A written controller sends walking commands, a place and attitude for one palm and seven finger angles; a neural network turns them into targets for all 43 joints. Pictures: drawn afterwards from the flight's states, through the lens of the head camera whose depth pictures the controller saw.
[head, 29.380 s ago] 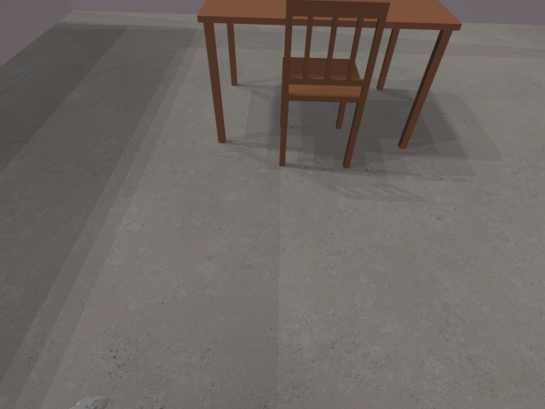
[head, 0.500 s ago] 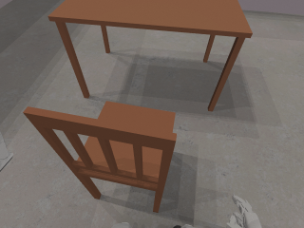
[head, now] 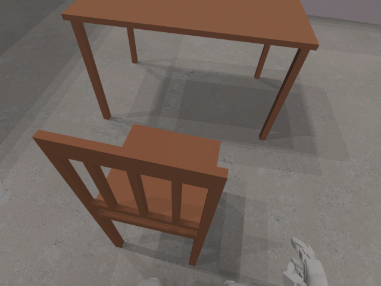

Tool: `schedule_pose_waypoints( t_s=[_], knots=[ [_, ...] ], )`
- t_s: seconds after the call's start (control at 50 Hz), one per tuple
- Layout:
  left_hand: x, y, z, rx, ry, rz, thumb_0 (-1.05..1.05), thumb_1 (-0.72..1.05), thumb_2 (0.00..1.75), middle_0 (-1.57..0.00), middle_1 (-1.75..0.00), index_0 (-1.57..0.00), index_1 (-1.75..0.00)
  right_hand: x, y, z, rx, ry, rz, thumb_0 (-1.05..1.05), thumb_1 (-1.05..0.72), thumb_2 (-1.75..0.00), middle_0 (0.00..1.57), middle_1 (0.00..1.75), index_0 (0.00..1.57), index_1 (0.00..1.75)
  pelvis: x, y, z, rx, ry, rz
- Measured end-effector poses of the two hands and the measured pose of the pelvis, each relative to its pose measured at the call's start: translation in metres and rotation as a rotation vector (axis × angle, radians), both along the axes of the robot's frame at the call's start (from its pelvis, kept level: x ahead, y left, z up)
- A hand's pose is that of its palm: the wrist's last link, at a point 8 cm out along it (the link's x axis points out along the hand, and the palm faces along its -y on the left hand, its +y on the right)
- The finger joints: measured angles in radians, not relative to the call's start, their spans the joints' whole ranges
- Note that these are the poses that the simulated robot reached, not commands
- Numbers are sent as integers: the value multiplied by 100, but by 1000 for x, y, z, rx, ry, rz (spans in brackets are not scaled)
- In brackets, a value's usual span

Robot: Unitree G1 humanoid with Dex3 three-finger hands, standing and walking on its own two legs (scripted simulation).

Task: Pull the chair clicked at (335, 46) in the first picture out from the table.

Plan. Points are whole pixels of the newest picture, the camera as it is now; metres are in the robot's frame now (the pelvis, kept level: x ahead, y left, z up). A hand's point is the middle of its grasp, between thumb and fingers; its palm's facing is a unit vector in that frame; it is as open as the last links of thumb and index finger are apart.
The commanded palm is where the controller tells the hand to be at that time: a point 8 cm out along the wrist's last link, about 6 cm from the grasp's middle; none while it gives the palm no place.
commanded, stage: step back with the hand held close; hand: left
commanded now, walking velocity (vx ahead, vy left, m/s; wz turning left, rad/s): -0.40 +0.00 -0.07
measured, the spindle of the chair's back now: (139, 194) +0.35 +0.15 -0.10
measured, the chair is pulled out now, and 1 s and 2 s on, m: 0.63 0.63 0.63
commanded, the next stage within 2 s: stop stepping back and stand still in 0.48 s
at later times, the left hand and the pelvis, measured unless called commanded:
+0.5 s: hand out of the picture +0.13 +0.24 +0.18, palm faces +0.34 -0.78 -0.53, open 7.4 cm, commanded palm +0.07 +0.28 +0.19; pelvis -0.09 -0.01 +0.01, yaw -3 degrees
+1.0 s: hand out of the picture +0.01 +0.21 +0.18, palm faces +0.39 -0.78 -0.49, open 7.4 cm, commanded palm -0.05 +0.26 +0.19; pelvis -0.20 -0.04 +0.01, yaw -1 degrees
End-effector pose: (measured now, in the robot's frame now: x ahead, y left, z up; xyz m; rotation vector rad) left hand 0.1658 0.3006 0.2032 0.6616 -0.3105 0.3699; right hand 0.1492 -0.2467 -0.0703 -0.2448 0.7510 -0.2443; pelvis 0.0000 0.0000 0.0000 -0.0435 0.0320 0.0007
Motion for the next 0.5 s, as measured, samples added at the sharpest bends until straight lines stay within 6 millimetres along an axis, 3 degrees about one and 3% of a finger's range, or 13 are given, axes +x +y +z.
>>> schedule_pose_waypoints(
  t_s=[0.08, 0.18, 0.26, 0.36, 0.44, 0.5],
  knots=[
    [-5, -2, 2, -16, -9, 5, 1, 89, 90, -21, -30, -21, -31, -4, 6, 0, 22, -2, 35, 1, -90, -90, 20, 30, 20, 30, -3, -6, 3, 1, 19, -17],
    [-8, -30, 0, -38, 10, -66, 1, 89, 90, -21, -30, -21, -30, -13, 7, -6, 58, 11, 84, 1, -90, -89, 20, 30, 20, 30, -25, -18, 7, -26, 10, -37],
    [-20, -49, 3, -17, 33, -147, 1, 89, 90, -21, -30, -21, -31, -29, -4, -6, 72, 5, 36, 1, -90, -89, 20, 30, 20, 30, -38, -22, 6, -9, 10, -48],
    [-34, -34, 7, 19, 42, -125, 1, 89, 89, -22, -30, -22, -31, -55, -18, 0, 27, 18, -47, 1, -90, -89, 20, 30, 20, 30, -49, -13, 7, 23, 22, -38],
    [-50, -18, 2, 9, 48, -89, 1, 89, 89, -22, -30, -21, -31, -75, -19, 7, 8, 13, -58, 1, -90, -89, 20, 30, 20, 30, -69, -12, 9, 47, 10, -47],
    [-68, -24, 0, -43, 63, -77, 1, 89, 90, -21, -30, -21, -31, -91, -15, 12, 22, -7, -27, 1, -90, -90, 20, 30, 20, 30, -87, -15, 14, 21, -2, -55]
  ],
)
